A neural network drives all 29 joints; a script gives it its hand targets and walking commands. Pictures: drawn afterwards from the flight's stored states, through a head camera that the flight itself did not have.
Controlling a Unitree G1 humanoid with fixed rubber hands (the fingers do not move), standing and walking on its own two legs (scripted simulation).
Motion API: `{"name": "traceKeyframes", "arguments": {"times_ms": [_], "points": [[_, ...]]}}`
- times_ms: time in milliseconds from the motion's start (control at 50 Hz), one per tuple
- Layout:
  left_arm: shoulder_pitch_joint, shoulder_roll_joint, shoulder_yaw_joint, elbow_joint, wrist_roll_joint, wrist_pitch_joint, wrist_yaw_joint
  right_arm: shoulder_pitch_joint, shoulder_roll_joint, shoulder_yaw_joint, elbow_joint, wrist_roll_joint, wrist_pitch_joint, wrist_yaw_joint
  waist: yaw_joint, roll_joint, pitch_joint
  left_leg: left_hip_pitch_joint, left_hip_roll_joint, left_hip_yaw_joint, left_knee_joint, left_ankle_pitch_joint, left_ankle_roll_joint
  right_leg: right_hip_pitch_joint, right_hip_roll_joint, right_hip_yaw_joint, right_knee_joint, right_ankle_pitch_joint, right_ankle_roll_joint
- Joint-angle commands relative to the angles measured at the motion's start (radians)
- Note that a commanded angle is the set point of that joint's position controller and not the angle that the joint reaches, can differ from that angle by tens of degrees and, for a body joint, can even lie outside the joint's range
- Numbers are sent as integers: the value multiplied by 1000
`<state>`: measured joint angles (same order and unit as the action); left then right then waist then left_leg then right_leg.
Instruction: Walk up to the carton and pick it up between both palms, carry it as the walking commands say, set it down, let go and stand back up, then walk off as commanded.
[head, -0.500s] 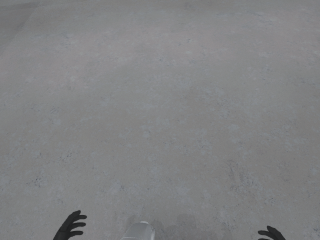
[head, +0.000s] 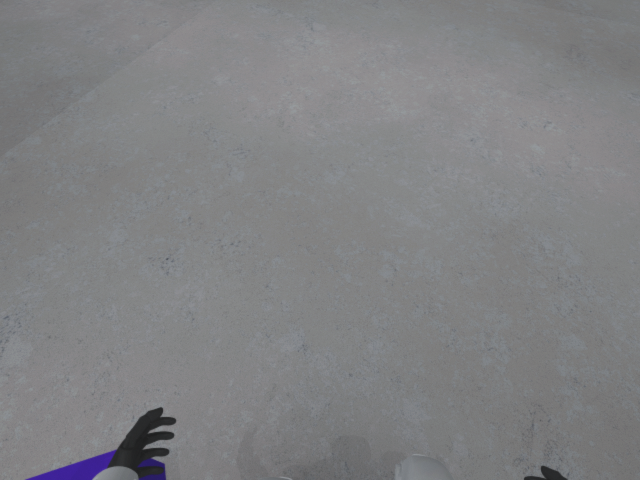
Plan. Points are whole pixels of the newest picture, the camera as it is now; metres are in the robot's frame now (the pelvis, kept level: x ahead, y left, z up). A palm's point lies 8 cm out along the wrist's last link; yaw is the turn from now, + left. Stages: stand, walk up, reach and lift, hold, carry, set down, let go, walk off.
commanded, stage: walk off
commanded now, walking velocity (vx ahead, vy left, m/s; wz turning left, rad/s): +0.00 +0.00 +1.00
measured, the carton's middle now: out of the picture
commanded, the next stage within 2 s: stand in 0.06 s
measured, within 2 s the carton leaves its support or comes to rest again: neither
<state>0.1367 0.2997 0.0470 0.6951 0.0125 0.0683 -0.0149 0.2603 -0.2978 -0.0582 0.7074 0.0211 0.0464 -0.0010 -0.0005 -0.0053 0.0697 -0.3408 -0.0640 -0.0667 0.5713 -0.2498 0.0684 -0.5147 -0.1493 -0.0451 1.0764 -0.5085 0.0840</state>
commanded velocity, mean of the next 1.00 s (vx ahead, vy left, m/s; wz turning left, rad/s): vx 0.00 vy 0.00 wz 0.04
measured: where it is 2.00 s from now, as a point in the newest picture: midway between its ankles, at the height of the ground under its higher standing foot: outside the picture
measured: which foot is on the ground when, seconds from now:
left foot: down 0.00-0.30, up 0.32-0.66, down 0.68-1.00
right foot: up 0.00-0.28, down 0.30-1.00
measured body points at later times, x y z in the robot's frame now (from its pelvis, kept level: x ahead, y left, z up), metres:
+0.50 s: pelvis +0.02 -0.09 +0.01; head +0.07 -0.12 +0.46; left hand +0.07 +0.22 -0.07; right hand +0.19 -0.32 -0.13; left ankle -0.05 +0.07 -0.67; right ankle +0.06 -0.18 -0.73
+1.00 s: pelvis +0.01 -0.09 +0.01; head +0.02 -0.09 +0.45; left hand +0.03 +0.21 -0.10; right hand +0.18 -0.31 -0.13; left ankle -0.04 +0.01 -0.73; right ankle +0.06 -0.20 -0.73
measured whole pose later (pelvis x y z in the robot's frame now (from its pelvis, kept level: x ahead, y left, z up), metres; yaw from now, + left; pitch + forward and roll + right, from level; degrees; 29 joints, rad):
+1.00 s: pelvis +0.01 -0.09 +0.01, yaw +20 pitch -1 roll +1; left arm 0.23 0.28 0.01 0.69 0.01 0.04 0.00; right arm 0.26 -0.29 -0.02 0.83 0.02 0.02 0.00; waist 0.01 0.00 0.03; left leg -0.18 -0.07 -0.03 0.45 -0.26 0.04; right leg -0.24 -0.07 -0.07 0.50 -0.24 0.01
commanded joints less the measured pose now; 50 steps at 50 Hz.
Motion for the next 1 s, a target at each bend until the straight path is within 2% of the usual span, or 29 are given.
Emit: {"name": "traceKeyframes", "arguments": {"times_ms": [0, 60, 180, 200, 240, 260, 280, 300, 320, 340, 360, 400, 440, 500, 540, 580, 600, 620, 640, 660, 680, 700, 740, 780, 800, 840, 900, 920, 980], "points": [[-32, 77, 25, -85, 9, 10, 26, 60, -205, -55, -52, -27, -20, 3, -26, 169, -104, 81, 188, -368, -224, 144, 83, -85, 33, 53, -21, 118, 34], [-41, 83, 26, -84, 6, 11, 27, 50, -213, -60, -52, -33, -14, 12, -33, 187, -88, 81, 172, -421, -229, 50, 88, -71, 69, 44, -103, 119, 25], [-3, 55, 15, -59, -23, -19, 30, 34, -176, -51, -53, -44, -17, 17, -33, 235, -182, 153, 153, -409, -154, 285, 77, 95, 133, 27, -363, 95, -10], [15, 49, 12, -52, -31, -27, 32, 16, -168, -51, -58, -44, -19, 17, -20, 228, -194, 126, 148, -391, -124, 349, 66, 168, 145, 16, -440, 141, -18], [120, 51, 12, -11, -24, -41, 42, -6, -137, -42, -55, -30, -23, 9, 40, 200, -199, 40, 125, -385, -55, 274, 16, 360, 138, 18, -678, 311, -34], [156, 122, 29, -4, -13, -54, 47, 11, -96, -29, -62, -21, -27, 4, 48, 66, -212, -67, 59, -316, 33, 123, -31, 460, -22, 143, -767, 306, -70], [204, 233, 56, 7, 1, -56, 40, -16, -41, -14, -94, -16, -28, 0, 73, -249, -184, -283, -72, -121, 229, -165, -95, 555, -290, 399, -831, 340, -137], [163, 239, 51, 7, 2, -46, 38, -39, -74, -25, -92, -56, -20, 0, 49, -212, -142, -272, -30, -88, 416, -324, -101, 429, -364, 445, -807, 414, -235], [92, 192, 33, -9, 9, -44, 33, -36, -90, -31, -83, -64, -15, 10, 26, -116, -125, -222, 3, -84, 489, -277, -99, 349, -327, 401, -817, 382, -256], [63, 145, 22, -27, 10, -52, 23, -17, -115, -37, -69, -57, -12, 20, 4, -72, -98, -176, 17, -70, 490, -225, -104, 300, -266, 341, -809, 364, -230], [45, 118, 15, -37, 12, -64, 25, 15, -94, -32, -40, -57, -16, 29, -3, -71, -96, -182, 25, -59, 484, -189, -98, 320, -214, 273, -791, 384, -208], [60, 93, 3, -20, 10, -74, 31, 55, -41, -18, -15, -51, -12, 34, -13, -137, -119, -177, 4, -37, 438, -185, -110, 382, -118, 129, -721, 597, -172], [80, 96, 3, -6, 3, -74, 30, 32, -34, -11, -22, -44, -3, 35, 5, -196, -136, -149, -23, -4, 383, -177, -125, 411, -98, 78, -693, 655, -169], [109, 108, 12, -3, 2, -66, 24, -24, -27, 9, -35, -35, -5, 28, 33, -249, -148, -56, -12, 69, 202, -201, -134, 409, -84, 39, -668, 690, -185], [152, 119, 15, 14, 2, -53, 24, -48, -22, 18, -31, -36, -4, 21, 60, -233, -139, -34, -5, 101, 109, -250, -134, 445, -97, 59, -637, 722, -213], [155, 132, 20, 24, -4, -44, 22, -37, -10, 29, -22, -33, -13, 18, 51, -241, -133, 36, 11, 103, -23, -186, -112, 420, -112, 71, -615, 727, -213], [141, 133, 23, 21, -9, -40, 18, -16, 4, 38, -7, -33, -17, 17, 32, -228, -141, 113, 9, 109, -174, -66, -99, 392, -100, 64, -600, 687, -195], [142, 116, 19, 17, -8, -39, 14, 12, -8, 37, 3, -34, -27, 12, 12, -183, -142, 214, 43, 63, -271, 109, -83, 314, -85, 53, -587, 624, -155], [159, 83, 10, 7, -13, -47, 6, 26, -48, 28, 4, -45, -35, 8, 11, -83, -192, 316, 133, -49, -260, 189, -55, 247, -52, 37, -561, 498, -110], [155, 41, -11, -10, -7, -51, 4, -1, -103, 23, 5, -59, -38, 4, 29, 106, -188, 350, 279, -218, -251, 359, -6, 155, 19, -31, -496, 328, -80], [127, 23, -18, -14, -10, -41, 6, -32, -121, 28, 4, -60, -41, 3, 27, 126, -142, 295, 340, -267, -265, 461, 36, 127, 72, -51, -486, 56, -66], [86, 36, -18, -13, -13, -29, 7, -10, -109, 31, 16, -61, -45, 3, -1, 107, -122, 267, 336, -248, -274, 454, 46, 139, 61, -5, -443, -8, -68], [86, 52, -10, -12, -12, -18, -3, -5, -65, 47, 51, -51, -50, -1, -1, 158, -67, 223, 275, -182, -261, 424, 46, 174, 84, 9, -451, 29, -79], [125, 51, -12, 4, -14, -23, -1, -16, -55, 54, 58, -55, -53, -5, 3, 163, -106, 273, 223, -118, -217, 572, 62, 186, 108, -10, -463, 66, -81], [136, 46, -14, 11, -15, -23, 4, -6, -62, 53, 62, -56, -55, -7, 0, 148, -127, 286, 230, -120, -196, 640, 66, 193, 113, -17, -478, 86, -81], [156, 39, -17, 19, -17, -22, 9, 3, -83, 48, 66, -49, -53, -3, 1, 132, -139, 257, 211, -106, -169, 624, 55, 259, 121, -26, -555, 166, -78], [148, 72, -5, 19, -4, -40, 10, -34, -80, 49, 57, -27, -46, 1, 15, 24, -143, 116, 154, -85, -172, 289, 7, 428, 50, 12, -669, 440, -74], [145, 77, -4, 15, -5, -44, 11, -37, -69, 54, 60, -28, -45, 3, 15, -1, -145, 119, 122, -63, -175, 201, -6, 431, 25, 27, -672, 460, -76], [151, 72, -10, 13, 3, -46, 2, -22, -64, 51, 82, -40, -29, 7, 16, -9, -68, 97, 106, -71, -239, -24, -9, 316, 22, 55, -701, 289, -80]]}}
